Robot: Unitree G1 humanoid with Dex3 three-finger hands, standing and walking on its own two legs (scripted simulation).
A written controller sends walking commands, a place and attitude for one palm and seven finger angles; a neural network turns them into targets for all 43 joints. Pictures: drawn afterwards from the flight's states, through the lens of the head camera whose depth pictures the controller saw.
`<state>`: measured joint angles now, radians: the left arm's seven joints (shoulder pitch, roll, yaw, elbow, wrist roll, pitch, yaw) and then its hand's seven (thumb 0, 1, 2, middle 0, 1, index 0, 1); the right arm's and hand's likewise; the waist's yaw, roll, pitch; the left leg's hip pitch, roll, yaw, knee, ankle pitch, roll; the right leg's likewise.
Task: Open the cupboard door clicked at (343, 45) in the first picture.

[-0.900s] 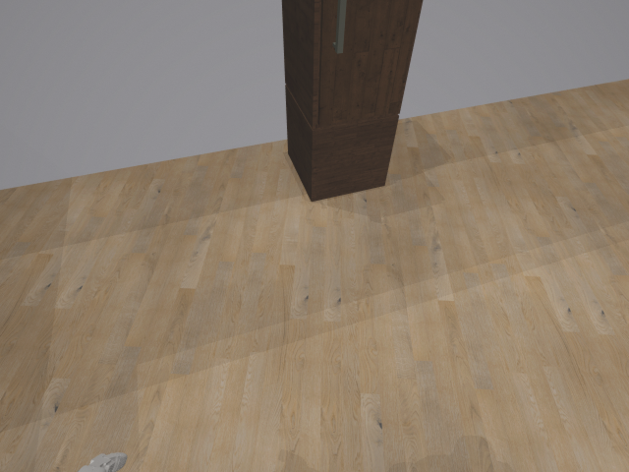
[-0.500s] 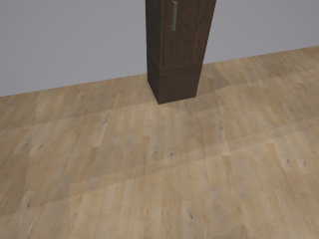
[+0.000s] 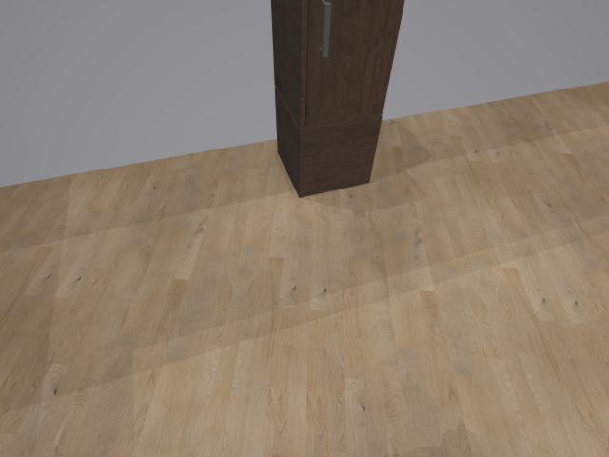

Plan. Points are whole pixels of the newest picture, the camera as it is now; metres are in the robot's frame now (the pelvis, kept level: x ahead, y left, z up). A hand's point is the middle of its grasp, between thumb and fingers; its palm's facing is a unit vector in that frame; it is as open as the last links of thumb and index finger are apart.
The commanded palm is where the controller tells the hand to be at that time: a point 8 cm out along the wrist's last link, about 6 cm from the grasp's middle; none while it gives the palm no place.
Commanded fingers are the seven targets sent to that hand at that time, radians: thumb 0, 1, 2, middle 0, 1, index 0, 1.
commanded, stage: stand and wait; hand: left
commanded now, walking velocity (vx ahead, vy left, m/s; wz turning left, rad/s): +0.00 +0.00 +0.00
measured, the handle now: (323, 28) +1.38 +0.01 +0.02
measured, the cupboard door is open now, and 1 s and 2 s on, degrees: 0 0 0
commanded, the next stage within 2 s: look at it before walking up in 0.10 s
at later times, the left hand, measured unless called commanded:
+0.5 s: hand out of the picture +0.07 +0.24 -0.16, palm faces -0.05 -0.94 -0.33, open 7.4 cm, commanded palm none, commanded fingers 0.00 0.90 0.90 -0.20 -0.30 -0.20 -0.30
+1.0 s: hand out of the picture +0.08 +0.24 -0.16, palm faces -0.06 -0.94 -0.33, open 7.4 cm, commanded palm none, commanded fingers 0.00 0.90 0.90 -0.20 -0.30 -0.20 -0.30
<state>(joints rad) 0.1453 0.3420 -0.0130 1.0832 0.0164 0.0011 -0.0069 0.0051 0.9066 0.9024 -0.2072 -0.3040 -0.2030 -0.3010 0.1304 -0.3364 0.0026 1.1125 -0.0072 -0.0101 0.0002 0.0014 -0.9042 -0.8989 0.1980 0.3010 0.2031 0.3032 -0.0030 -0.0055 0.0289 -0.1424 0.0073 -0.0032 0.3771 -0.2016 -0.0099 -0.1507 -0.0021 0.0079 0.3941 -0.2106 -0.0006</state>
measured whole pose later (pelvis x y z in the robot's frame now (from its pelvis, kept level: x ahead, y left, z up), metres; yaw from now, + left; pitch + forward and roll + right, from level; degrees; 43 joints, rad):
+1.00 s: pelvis +0.00 +0.00 +0.00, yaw -3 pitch -1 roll +0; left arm 0.17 0.33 0.00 1.05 0.02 0.02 0.00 0.00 0.91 0.90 -0.21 -0.30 -0.20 -0.30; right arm 0.10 -0.32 -0.01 1.08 -0.01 0.00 -0.02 0.00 -0.90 -0.90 0.20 0.30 0.20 0.30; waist 0.01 -0.01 0.04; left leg -0.15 0.03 0.04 0.41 -0.23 -0.02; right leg -0.18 0.02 0.05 0.43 -0.22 0.00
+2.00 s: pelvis +0.22 -0.02 +0.00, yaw -36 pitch +1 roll -2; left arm 0.08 0.25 0.08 0.92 0.04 0.04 -0.05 0.01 0.92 0.90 -0.20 -0.30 -0.19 -0.30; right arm 0.48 -0.15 -0.03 1.09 -0.03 -0.08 -0.03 0.00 -0.91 -0.90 0.19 0.30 0.20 0.30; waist -0.06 -0.04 0.07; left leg 0.05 0.08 0.33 0.31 -0.37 -0.01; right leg -0.63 -0.08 -0.09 0.85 -0.14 0.00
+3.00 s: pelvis +0.53 -0.35 -0.03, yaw -56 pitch -1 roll +1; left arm 0.17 0.19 0.08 1.01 0.03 -0.05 -0.03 0.01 0.92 0.90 -0.20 -0.30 -0.20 -0.30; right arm 0.45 -0.13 -0.05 1.17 -0.01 -0.03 0.00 0.00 -0.91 -0.90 0.20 0.30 0.20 0.30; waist -0.03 0.01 0.10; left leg -0.11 0.19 0.21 0.89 -0.52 -0.06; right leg -0.45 -0.04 -0.16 0.68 -0.20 -0.08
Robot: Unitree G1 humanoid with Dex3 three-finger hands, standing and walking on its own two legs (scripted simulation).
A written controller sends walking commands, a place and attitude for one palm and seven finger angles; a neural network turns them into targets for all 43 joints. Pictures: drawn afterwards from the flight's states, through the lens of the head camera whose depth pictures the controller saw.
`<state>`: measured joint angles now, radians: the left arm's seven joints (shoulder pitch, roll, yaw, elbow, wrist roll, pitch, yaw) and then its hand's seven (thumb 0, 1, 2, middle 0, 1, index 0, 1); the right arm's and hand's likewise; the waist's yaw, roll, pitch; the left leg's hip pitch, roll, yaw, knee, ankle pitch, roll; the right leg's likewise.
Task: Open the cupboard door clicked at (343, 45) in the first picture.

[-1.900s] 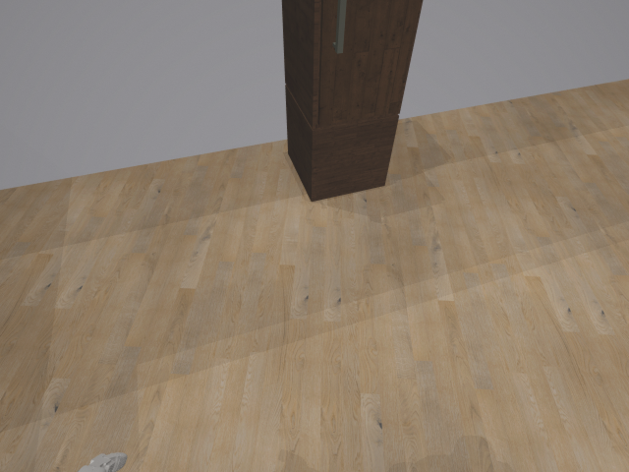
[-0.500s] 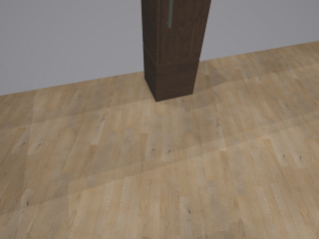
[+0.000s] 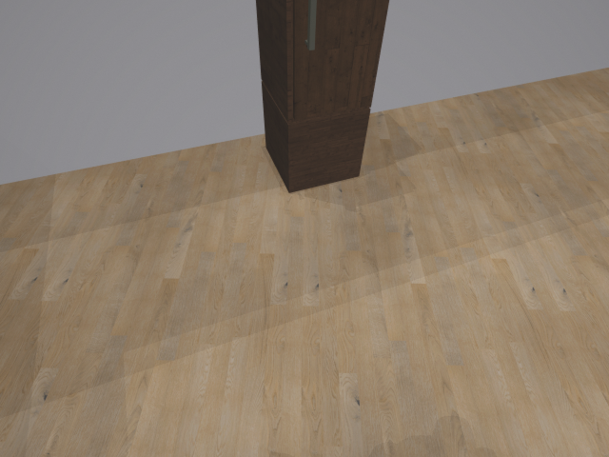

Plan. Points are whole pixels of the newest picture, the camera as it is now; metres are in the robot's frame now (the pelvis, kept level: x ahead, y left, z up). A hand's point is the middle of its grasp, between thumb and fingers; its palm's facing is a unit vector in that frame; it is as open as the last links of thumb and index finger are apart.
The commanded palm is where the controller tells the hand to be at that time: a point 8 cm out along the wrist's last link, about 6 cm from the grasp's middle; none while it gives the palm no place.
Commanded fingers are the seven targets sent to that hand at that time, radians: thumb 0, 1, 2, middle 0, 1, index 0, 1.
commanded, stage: walk to a spot facing it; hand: left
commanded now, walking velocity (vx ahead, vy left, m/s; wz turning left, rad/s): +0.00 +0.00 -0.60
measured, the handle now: (309, 21) +1.37 +0.08 +0.02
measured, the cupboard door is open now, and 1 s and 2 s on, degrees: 0 0 0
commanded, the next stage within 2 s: none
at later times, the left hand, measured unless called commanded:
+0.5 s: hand out of the picture +0.03 +0.18 -0.17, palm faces -0.15 -0.97 -0.17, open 7.4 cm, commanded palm none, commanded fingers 0.00 0.90 0.90 -0.20 -0.30 -0.20 -0.30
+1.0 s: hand (283, 293) +0.44 +0.08 -0.16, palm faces -0.59 -0.79 -0.17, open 7.4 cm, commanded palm none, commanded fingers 0.00 0.90 0.90 -0.20 -0.30 -0.20 -0.30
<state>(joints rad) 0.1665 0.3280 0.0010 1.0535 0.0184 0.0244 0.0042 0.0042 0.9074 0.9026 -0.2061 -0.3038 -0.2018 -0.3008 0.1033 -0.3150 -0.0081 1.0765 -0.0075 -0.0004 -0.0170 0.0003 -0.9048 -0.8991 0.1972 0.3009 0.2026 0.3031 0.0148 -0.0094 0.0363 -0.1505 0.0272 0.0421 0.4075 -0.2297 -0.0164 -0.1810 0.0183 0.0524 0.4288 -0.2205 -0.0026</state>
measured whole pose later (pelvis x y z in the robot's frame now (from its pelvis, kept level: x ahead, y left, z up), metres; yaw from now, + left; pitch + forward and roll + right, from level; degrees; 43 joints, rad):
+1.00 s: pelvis +0.22 -0.01 +0.00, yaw -33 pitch +1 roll -2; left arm 0.08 0.25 0.08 0.92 0.04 0.04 -0.05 0.01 0.92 0.90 -0.20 -0.30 -0.19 -0.30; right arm 0.48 -0.15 -0.03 1.09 -0.03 -0.08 -0.03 0.00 -0.91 -0.90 0.19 0.30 0.20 0.30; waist -0.06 -0.04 0.07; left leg 0.05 0.08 0.33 0.31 -0.37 -0.01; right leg -0.63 -0.08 -0.09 0.85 -0.14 0.00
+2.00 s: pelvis +0.54 -0.32 -0.03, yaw -53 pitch -1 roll +1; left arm 0.17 0.19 0.08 1.01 0.03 -0.05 -0.03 0.01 0.92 0.90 -0.20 -0.30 -0.20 -0.30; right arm 0.45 -0.13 -0.05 1.17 -0.01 -0.03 0.00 0.00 -0.91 -0.90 0.20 0.30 0.20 0.30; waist -0.03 0.01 0.10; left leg -0.11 0.19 0.21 0.89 -0.52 -0.06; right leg -0.45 -0.04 -0.16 0.68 -0.20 -0.08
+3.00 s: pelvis +0.68 -0.54 -0.01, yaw -30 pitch +0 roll +1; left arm 0.16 0.18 0.04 0.86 0.02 0.01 0.02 0.00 0.91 0.90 -0.20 -0.30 -0.20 -0.30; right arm 0.23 -0.25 -0.11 0.95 -0.02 0.07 0.02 0.00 -0.91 -0.90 0.20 0.30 0.20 0.30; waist -0.05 0.05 0.05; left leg -0.51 -0.04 -0.03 0.97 -0.42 -0.03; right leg -0.26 -0.05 -0.09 0.56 -0.29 -0.02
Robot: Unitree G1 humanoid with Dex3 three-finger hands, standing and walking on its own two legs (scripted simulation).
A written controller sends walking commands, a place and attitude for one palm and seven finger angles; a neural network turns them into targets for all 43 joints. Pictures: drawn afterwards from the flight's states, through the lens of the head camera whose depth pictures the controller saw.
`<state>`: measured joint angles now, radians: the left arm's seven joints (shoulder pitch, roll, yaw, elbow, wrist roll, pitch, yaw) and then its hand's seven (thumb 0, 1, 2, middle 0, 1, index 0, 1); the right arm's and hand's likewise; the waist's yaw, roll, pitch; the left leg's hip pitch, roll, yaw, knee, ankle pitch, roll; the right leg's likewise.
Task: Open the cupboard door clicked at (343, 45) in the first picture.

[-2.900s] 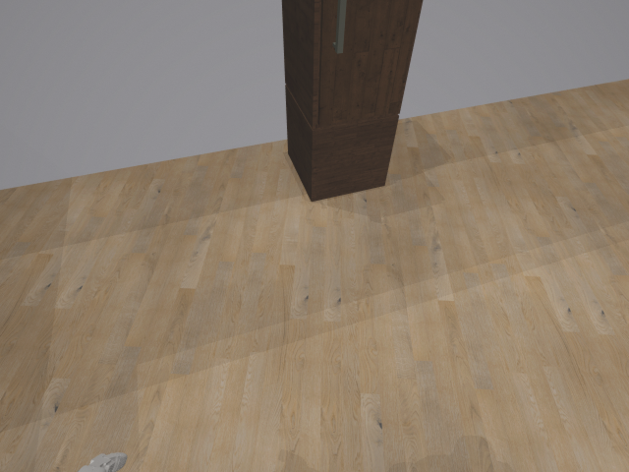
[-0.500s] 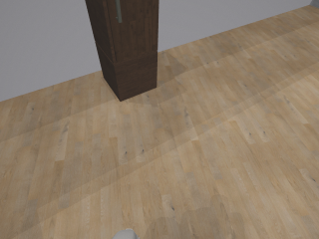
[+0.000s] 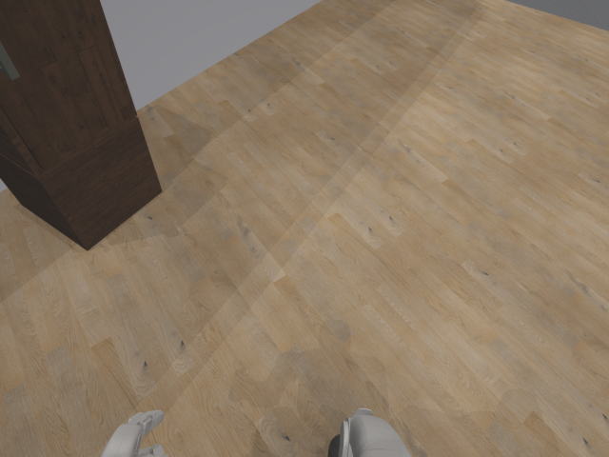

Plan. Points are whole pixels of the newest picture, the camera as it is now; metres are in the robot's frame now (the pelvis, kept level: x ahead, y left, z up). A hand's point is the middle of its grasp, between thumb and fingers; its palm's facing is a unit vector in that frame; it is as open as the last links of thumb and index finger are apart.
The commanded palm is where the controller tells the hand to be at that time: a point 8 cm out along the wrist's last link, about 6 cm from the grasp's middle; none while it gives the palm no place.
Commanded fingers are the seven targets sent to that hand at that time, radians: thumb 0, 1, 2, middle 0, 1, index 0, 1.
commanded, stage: walk to a spot facing it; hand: left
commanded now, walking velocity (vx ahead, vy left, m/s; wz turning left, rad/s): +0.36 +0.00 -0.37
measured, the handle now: out of the picture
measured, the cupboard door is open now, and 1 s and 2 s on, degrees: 0 0 0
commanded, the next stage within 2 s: turn to face it in 1.20 s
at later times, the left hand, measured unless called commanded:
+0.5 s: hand (182, 363) +0.29 +0.20 -0.19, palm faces -0.09 -0.97 -0.21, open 7.2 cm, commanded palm none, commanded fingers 0.00 0.90 0.90 -0.20 -0.30 -0.20 -0.30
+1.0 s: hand (267, 230) +0.58 +0.07 -0.19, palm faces -0.33 -0.92 -0.22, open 7.3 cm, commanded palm none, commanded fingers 0.00 0.90 0.90 -0.20 -0.30 -0.20 -0.30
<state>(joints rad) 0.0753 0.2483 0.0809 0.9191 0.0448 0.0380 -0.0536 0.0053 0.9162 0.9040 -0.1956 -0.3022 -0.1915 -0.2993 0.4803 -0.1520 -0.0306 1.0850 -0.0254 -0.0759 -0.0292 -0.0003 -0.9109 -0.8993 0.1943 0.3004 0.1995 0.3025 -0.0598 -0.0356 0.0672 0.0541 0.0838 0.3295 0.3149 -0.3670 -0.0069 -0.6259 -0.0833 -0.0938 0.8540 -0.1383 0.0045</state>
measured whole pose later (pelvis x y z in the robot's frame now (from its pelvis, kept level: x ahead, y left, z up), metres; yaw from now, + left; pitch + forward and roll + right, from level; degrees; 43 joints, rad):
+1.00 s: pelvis +0.44 -0.09 -0.03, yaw -20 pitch -1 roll +1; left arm 0.17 0.19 0.08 1.01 0.03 -0.05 -0.03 0.01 0.92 0.90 -0.20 -0.30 -0.20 -0.30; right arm 0.45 -0.13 -0.05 1.17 -0.01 -0.03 0.00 0.00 -0.91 -0.90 0.20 0.30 0.20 0.30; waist -0.03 0.01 0.10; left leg -0.11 0.19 0.21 0.89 -0.52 -0.06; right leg -0.45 -0.04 -0.16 0.68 -0.20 -0.08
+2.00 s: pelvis +0.68 -0.19 -0.01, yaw +3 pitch +0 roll +1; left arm 0.16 0.18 0.04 0.86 0.02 0.01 0.02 0.00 0.91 0.90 -0.20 -0.30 -0.20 -0.30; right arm 0.23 -0.25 -0.11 0.95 -0.02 0.07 0.02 0.00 -0.91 -0.90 0.20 0.30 0.20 0.30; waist -0.05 0.05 0.05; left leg -0.51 -0.04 -0.03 0.97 -0.42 -0.03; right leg -0.26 -0.05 -0.09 0.56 -0.29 -0.02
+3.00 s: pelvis +0.67 -0.21 +0.00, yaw +40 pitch -2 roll +2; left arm 0.18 0.18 0.02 0.85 0.03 0.02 0.02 0.00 0.91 0.90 -0.21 -0.30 -0.20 -0.30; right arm 0.23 -0.27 -0.10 0.95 -0.02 0.09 0.03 0.00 -0.91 -0.90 0.19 0.30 0.20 0.30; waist -0.05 0.04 0.07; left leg -0.49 0.01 -0.01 1.14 -0.40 -0.06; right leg -0.21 -0.09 -0.14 0.52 -0.27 -0.01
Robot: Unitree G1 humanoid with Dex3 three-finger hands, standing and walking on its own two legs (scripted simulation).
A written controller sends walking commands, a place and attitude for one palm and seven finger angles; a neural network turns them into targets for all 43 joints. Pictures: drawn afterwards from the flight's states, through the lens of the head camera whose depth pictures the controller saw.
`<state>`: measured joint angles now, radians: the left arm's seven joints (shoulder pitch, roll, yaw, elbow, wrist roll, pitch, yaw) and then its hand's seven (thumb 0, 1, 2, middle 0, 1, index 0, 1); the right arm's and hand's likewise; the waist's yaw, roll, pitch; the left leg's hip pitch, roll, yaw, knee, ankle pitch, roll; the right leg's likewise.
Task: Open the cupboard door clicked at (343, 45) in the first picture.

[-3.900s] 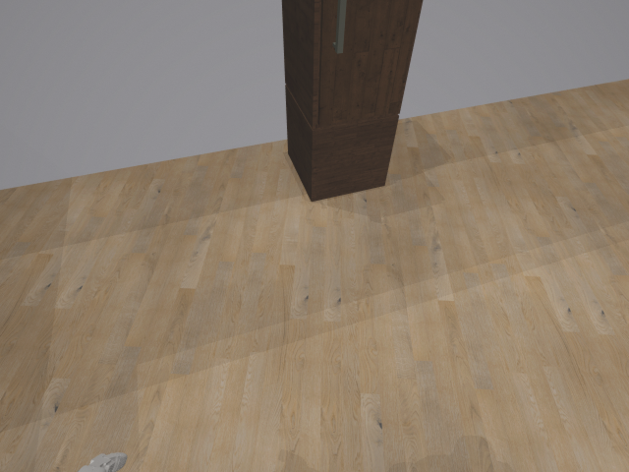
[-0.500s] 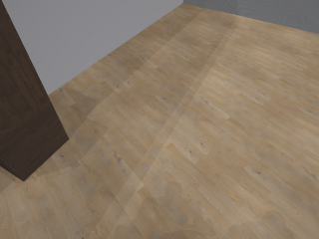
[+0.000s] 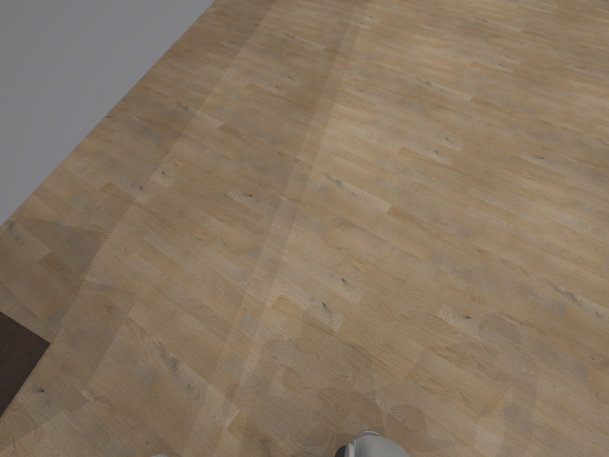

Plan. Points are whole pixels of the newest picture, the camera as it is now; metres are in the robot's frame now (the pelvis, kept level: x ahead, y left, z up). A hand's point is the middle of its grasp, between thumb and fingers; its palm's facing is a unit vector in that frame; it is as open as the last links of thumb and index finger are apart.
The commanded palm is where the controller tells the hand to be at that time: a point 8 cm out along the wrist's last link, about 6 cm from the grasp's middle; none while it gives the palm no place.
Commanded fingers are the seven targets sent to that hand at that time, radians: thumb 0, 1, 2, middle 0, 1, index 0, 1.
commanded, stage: walk to a spot facing it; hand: left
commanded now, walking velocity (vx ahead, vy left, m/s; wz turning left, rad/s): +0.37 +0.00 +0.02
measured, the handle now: out of the picture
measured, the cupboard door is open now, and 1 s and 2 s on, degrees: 0 0 0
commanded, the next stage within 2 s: turn to face it in 0.20 s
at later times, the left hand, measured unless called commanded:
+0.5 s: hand (184, 439) +0.17 +0.20 -0.18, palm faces +0.15 -0.98 -0.12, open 7.3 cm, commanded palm none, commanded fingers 0.00 0.90 0.90 -0.20 -0.30 -0.20 -0.30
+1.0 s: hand (185, 339) +0.30 +0.21 -0.11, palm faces +0.36 -0.89 -0.28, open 7.4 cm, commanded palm none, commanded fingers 0.00 0.90 0.90 -0.20 -0.30 -0.20 -0.30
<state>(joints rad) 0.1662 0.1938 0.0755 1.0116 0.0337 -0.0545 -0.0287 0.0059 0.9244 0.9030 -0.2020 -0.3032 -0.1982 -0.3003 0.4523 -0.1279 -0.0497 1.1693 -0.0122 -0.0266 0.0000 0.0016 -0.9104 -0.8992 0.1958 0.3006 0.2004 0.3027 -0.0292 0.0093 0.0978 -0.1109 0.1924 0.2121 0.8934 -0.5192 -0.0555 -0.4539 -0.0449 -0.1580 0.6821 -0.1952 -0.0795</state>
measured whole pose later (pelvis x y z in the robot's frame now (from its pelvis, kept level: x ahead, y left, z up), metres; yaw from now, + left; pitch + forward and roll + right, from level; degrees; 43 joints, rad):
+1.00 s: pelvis +0.26 -0.02 +0.02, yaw +23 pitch +0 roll +1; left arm 0.16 0.18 0.04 0.86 0.02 0.01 0.02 0.00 0.91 0.90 -0.20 -0.30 -0.20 -0.30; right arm 0.23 -0.25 -0.11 0.95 -0.02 0.07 0.02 0.00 -0.91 -0.90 0.20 0.30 0.20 0.30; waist -0.05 0.05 0.05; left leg -0.51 -0.04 -0.03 0.97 -0.42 -0.03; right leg -0.26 -0.05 -0.09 0.56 -0.29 -0.02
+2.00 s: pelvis +0.25 -0.04 +0.03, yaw +59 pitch -2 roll +2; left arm 0.18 0.18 0.02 0.85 0.03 0.02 0.02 0.00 0.91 0.90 -0.21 -0.30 -0.20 -0.30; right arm 0.23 -0.27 -0.10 0.95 -0.02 0.09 0.03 0.00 -0.91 -0.90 0.19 0.30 0.20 0.30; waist -0.05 0.04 0.07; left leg -0.49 0.01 -0.01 1.14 -0.40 -0.06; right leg -0.21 -0.09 -0.14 0.52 -0.27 -0.01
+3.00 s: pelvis +0.20 -0.02 +0.03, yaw +78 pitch +0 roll +1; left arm 0.42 0.13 0.02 1.08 0.04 -0.04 0.01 0.00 0.91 0.90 -0.21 -0.30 -0.20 -0.30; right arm 0.29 -0.21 -0.08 1.07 -0.02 0.04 0.03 0.00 -0.91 -0.90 0.19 0.30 0.20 0.30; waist 0.03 0.01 0.00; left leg -0.41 0.09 0.06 0.79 -0.30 -0.03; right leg -0.10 -0.09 -0.14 0.35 -0.24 0.02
